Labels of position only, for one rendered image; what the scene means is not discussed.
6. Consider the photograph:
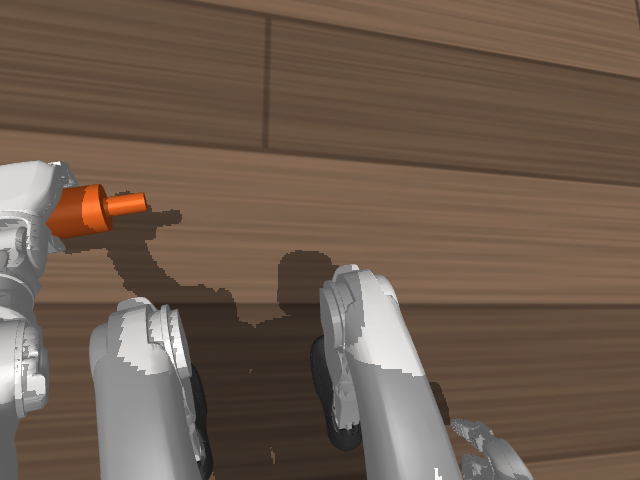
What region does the right robot hand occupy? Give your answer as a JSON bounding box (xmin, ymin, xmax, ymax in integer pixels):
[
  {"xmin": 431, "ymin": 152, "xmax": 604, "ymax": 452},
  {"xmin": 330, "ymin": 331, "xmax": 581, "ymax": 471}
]
[{"xmin": 451, "ymin": 419, "xmax": 534, "ymax": 480}]

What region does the left robot foot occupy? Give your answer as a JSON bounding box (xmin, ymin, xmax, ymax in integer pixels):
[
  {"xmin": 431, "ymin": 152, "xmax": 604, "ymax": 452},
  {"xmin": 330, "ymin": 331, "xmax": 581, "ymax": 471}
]
[{"xmin": 190, "ymin": 363, "xmax": 213, "ymax": 480}]

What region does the right robot foot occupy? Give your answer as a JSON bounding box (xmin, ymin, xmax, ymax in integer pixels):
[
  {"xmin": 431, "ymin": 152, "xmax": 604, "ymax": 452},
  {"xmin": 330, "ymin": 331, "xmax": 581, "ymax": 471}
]
[{"xmin": 310, "ymin": 335, "xmax": 362, "ymax": 451}]

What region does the left robot hand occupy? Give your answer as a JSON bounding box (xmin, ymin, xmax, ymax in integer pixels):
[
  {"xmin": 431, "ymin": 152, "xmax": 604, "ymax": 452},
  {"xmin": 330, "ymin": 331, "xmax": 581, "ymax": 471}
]
[{"xmin": 0, "ymin": 160, "xmax": 79, "ymax": 254}]

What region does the bottle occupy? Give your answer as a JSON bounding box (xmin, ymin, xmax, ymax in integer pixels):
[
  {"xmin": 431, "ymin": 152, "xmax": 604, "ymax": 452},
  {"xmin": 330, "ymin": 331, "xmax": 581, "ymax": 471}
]
[{"xmin": 46, "ymin": 184, "xmax": 148, "ymax": 239}]

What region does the left robot arm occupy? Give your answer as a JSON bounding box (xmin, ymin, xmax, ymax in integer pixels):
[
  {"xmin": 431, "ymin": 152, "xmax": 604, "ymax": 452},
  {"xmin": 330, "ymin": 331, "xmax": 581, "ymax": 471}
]
[{"xmin": 0, "ymin": 211, "xmax": 49, "ymax": 480}]

